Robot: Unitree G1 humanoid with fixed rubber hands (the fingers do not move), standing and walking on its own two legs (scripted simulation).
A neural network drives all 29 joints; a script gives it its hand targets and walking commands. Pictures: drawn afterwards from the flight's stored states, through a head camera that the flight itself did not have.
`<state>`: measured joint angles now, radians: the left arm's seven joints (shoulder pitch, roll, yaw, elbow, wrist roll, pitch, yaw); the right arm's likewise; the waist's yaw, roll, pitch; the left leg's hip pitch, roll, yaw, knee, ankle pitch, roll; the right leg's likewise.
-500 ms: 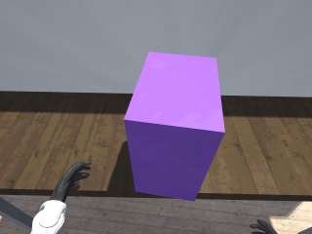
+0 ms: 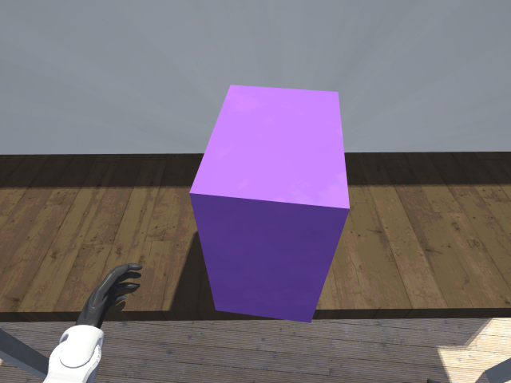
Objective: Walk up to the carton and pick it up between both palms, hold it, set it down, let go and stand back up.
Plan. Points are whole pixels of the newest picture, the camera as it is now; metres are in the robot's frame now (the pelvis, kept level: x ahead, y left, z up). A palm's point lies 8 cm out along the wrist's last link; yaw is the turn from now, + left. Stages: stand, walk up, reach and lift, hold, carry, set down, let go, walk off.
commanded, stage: stand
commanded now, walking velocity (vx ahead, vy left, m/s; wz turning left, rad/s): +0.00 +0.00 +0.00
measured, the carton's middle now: (272, 209) +0.37 -0.02 +0.09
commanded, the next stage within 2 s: none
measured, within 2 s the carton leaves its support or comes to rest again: neither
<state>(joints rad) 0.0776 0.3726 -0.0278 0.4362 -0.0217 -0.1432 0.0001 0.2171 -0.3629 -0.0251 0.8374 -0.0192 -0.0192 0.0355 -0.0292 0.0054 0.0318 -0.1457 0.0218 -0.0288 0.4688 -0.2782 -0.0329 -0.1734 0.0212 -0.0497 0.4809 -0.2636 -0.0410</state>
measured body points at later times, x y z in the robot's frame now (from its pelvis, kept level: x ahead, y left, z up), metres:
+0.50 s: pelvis -0.01 +0.01 +0.00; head -0.01 +0.00 +0.45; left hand +0.25 +0.25 +0.01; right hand +0.09 -0.30 -0.11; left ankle -0.01 +0.14 -0.74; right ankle +0.00 -0.09 -0.74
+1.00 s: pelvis -0.01 +0.00 +0.00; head -0.01 +0.00 +0.45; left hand +0.25 +0.25 +0.01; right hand +0.08 -0.30 -0.11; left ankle -0.01 +0.14 -0.74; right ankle +0.00 -0.09 -0.74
